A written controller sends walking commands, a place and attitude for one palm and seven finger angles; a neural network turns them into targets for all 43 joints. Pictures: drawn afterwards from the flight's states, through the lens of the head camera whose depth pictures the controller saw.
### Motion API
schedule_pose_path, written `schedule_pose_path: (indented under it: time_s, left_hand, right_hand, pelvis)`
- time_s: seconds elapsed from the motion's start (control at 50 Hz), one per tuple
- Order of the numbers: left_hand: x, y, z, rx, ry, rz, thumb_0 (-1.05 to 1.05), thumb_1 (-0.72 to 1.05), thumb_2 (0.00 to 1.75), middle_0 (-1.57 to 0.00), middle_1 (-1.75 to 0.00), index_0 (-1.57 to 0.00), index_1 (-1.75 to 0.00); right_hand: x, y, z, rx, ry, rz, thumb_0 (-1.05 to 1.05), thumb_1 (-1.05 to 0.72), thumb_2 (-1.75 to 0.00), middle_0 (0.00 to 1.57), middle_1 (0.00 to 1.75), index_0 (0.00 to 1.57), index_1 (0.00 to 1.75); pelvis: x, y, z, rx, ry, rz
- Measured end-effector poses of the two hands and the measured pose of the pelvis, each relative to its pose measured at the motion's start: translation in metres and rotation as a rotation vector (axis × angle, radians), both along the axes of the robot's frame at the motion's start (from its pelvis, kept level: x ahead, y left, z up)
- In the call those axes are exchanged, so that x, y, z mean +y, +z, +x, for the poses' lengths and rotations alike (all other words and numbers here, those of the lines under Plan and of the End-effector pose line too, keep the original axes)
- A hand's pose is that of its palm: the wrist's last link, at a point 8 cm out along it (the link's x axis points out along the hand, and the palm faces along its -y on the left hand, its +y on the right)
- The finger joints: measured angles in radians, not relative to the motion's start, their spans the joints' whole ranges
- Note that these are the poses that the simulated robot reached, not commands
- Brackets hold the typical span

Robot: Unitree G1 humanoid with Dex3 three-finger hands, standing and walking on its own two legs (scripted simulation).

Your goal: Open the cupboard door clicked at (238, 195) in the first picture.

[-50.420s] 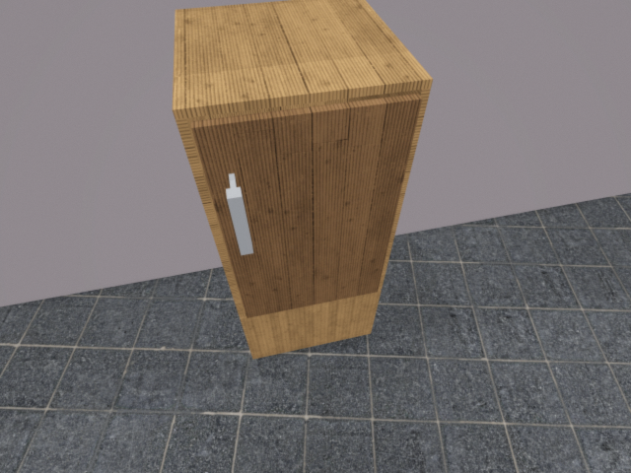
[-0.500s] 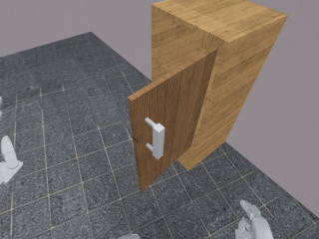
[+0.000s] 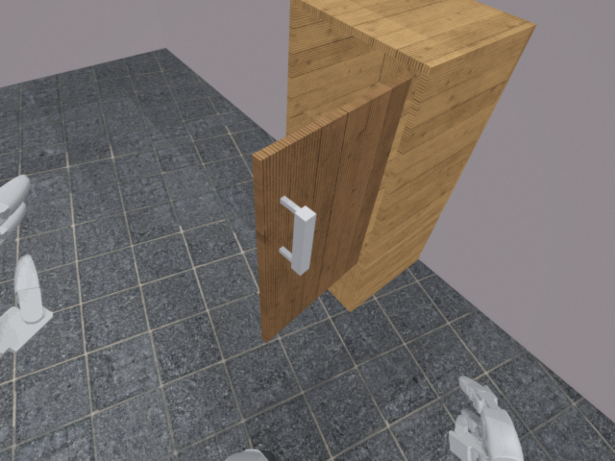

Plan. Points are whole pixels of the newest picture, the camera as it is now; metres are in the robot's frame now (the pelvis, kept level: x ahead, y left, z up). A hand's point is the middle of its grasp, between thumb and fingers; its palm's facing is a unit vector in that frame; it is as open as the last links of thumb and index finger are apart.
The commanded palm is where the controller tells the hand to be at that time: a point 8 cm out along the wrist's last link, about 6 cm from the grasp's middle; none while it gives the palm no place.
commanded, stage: step back with the hand held close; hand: left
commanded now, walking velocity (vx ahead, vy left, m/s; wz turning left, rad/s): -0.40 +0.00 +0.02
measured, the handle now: (293, 236) +0.47 +0.05 -0.02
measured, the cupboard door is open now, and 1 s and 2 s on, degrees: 96 96 96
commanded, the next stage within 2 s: stop stepping back and stand still in 0.02 s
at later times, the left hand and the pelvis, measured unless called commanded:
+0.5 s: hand out of the picture +0.13 +0.28 +0.17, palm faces +0.43 -0.80 -0.42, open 7.4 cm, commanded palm +0.06 +0.31 +0.19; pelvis -0.08 +0.01 +0.01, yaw -1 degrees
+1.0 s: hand out of the picture +0.12 +0.25 +0.16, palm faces +0.40 -0.81 -0.43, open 7.4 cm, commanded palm +0.05 +0.29 +0.19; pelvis -0.10 -0.01 +0.01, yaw -1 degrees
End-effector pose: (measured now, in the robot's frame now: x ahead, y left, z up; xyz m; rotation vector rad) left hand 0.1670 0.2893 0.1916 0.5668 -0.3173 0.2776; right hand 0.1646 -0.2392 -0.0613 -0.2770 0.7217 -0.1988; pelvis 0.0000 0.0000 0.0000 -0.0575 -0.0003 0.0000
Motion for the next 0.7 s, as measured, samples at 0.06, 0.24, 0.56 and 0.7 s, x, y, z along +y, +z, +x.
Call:
schedule_pose_path:
  time_s: [0.06,0.24,0.56,0.7]
  left_hand:
    - [0.011,0.004,-0.008,0.000,0.019,0.029,0.01,0.89,0.90,-0.22,-0.30,-0.22,-0.31]
    - [0.001,-0.006,-0.062,0.036,0.048,-0.038,0.02,0.89,0.90,-0.21,-0.30,-0.21,-0.31]
    - [0.013,0.002,-0.081,0.016,0.066,-0.044,0.02,0.90,0.90,-0.21,-0.30,-0.21,-0.31]
    - [-0.002,0.000,-0.105,0.108,0.049,-0.003,0.01,0.89,0.90,-0.21,-0.30,-0.22,-0.31]
  right_hand:
    - [0.002,0.007,-0.007,-0.028,0.010,-0.013,0.01,-0.91,-0.90,0.20,0.30,0.21,0.30]
    - [0.005,0.003,-0.047,-0.029,0.059,0.014,0.01,-0.91,-0.90,0.20,0.30,0.21,0.30]
    - [0.024,0.005,-0.127,-0.009,0.001,0.047,0.01,-0.90,-0.90,0.20,0.30,0.21,0.30]
    - [0.012,-0.007,-0.137,0.019,-0.003,0.075,0.01,-0.90,-0.90,0.20,0.30,0.21,0.30]
  pelvis:
    - [0.001,0.002,-0.014,0.002,-0.003,-0.001]
    - [-0.004,0.000,-0.058,0.018,-0.019,0.007]
    - [0.006,0.013,-0.088,0.001,-0.027,0.044]
    - [-0.002,0.012,-0.101,-0.003,-0.020,0.028]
